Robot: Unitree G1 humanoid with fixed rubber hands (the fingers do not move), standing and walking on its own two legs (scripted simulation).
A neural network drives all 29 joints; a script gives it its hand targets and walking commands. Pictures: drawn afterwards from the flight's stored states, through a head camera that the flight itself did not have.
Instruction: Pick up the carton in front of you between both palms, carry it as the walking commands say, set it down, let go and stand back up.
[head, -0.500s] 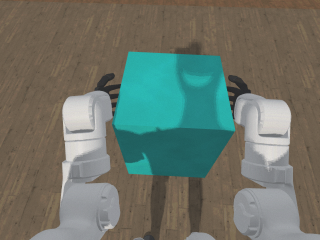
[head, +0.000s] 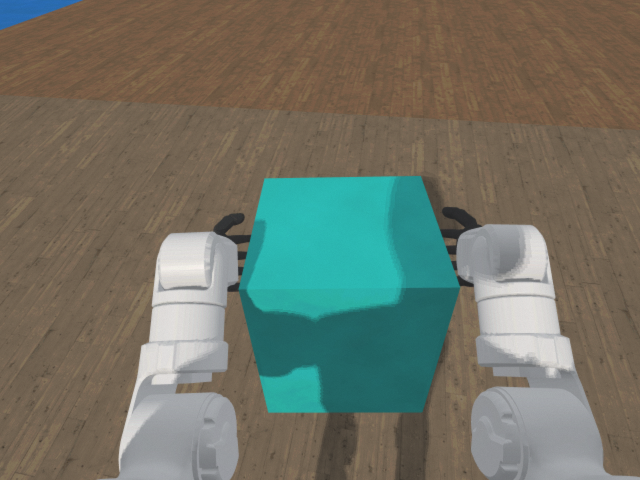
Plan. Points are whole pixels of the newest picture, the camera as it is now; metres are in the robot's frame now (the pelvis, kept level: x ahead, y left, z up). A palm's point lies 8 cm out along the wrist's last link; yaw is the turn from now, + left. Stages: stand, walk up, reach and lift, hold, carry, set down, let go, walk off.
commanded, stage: carry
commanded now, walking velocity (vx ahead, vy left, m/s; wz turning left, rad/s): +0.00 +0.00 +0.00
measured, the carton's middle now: (343, 295) +0.36 +0.01 +0.06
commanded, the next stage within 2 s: none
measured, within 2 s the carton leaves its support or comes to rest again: neither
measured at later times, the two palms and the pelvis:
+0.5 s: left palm (224, 276) +0.33 +0.15 +0.14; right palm (481, 275) +0.33 -0.15 +0.14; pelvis -0.01 +0.00 +0.00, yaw +0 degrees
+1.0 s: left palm (217, 292) +0.30 +0.15 +0.14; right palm (486, 291) +0.30 -0.15 +0.14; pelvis -0.04 +0.00 +0.01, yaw +0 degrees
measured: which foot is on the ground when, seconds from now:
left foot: down 0.00-1.00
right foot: down 0.00-1.00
